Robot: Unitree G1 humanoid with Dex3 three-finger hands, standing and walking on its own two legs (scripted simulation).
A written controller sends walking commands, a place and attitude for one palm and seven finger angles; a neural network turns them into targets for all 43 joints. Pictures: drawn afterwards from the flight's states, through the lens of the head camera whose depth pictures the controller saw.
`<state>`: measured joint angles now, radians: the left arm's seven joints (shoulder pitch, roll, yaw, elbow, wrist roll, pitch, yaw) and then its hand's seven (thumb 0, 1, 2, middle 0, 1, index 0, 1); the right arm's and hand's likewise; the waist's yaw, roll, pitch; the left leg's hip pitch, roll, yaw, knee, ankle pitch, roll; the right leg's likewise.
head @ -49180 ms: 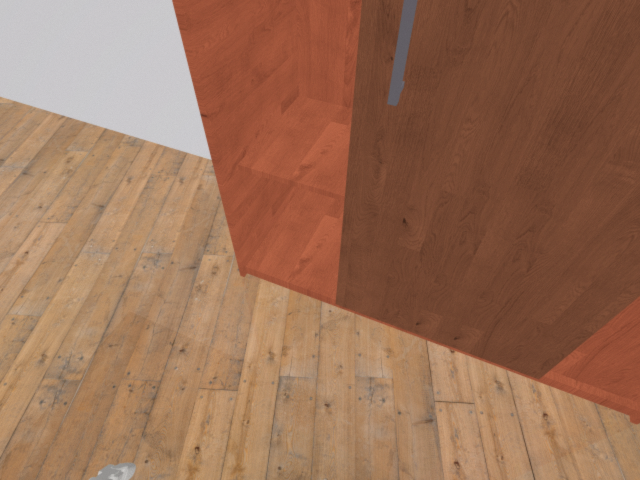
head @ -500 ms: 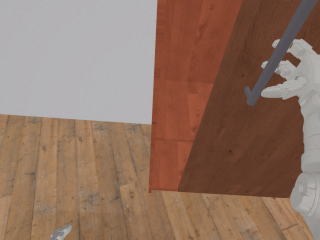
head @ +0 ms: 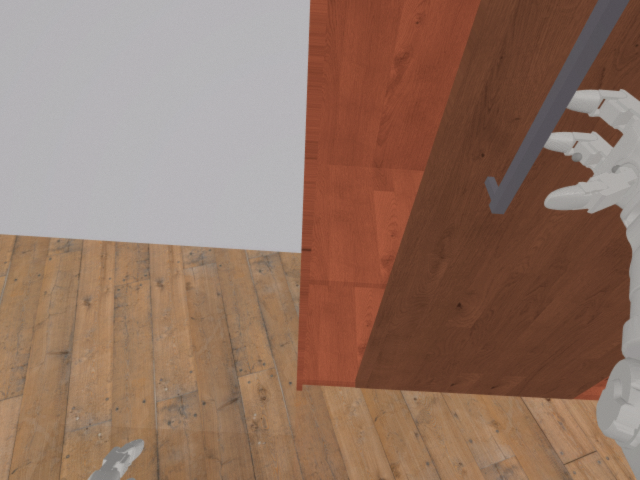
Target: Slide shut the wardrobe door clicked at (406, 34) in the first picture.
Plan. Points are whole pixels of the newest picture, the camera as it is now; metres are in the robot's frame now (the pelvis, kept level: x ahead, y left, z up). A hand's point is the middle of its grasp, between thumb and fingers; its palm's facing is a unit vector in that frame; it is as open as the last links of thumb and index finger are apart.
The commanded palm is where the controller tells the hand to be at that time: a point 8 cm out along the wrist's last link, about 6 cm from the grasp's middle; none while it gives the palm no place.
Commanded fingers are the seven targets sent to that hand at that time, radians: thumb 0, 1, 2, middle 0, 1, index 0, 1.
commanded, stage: move the hooked fingers beside the handle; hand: right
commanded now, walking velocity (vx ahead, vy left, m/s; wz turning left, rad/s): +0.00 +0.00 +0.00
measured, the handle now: (546, 99) +0.49 -0.18 +0.27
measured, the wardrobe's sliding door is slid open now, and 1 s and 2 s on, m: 0.16 0.16 0.16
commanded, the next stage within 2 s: feel for the door with the fingertips in 1.62 s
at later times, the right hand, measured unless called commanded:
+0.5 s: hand (596, 161) +0.43 -0.23 +0.23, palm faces -0.04 +1.00 -0.05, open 14.0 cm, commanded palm +0.42 -0.29 +0.23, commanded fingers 0.00 0.50 -0.30 0.30 1.20 0.30 1.20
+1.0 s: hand (604, 161) +0.44 -0.24 +0.23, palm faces -0.04 +1.00 -0.05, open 14.0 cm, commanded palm +0.41 -0.30 +0.23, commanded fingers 0.00 0.50 -0.30 0.30 1.20 0.30 1.20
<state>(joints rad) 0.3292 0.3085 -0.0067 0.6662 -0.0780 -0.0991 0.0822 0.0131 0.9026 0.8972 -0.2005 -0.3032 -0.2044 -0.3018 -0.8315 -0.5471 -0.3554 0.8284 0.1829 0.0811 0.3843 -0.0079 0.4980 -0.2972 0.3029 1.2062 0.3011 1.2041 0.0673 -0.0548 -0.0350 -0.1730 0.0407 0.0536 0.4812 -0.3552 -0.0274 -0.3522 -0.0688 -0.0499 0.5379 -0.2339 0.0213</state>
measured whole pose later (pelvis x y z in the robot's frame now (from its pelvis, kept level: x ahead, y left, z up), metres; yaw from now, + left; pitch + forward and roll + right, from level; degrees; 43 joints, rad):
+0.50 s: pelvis +0.00 +0.00 +0.00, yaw +0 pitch +3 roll +1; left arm 0.34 0.31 -0.01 0.66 -0.08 -0.09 0.08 0.01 0.90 0.90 -0.20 -0.30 -0.20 -0.30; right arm -0.83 -0.59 -0.39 0.84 0.19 0.08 0.43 -0.01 0.50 -0.30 0.30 1.20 0.30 1.20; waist 0.07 -0.05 -0.04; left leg -0.18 0.04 0.06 0.48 -0.35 -0.03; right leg -0.37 -0.06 -0.05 0.54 -0.23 0.02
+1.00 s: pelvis +0.00 +0.00 +0.00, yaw +0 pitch +4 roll +1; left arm 0.36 0.32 -0.01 0.66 -0.07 -0.09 0.08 0.01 0.90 0.90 -0.20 -0.30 -0.20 -0.30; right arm -0.83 -0.63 -0.42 0.88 0.18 0.05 0.47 -0.01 0.50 -0.30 0.30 1.20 0.30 1.20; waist 0.08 -0.06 -0.04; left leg -0.20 0.04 0.05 0.48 -0.35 -0.03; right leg -0.38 -0.07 -0.05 0.55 -0.24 0.02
